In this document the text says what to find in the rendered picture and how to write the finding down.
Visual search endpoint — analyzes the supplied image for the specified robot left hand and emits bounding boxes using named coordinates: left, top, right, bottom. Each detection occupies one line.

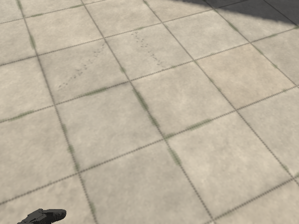
left=17, top=208, right=66, bottom=224

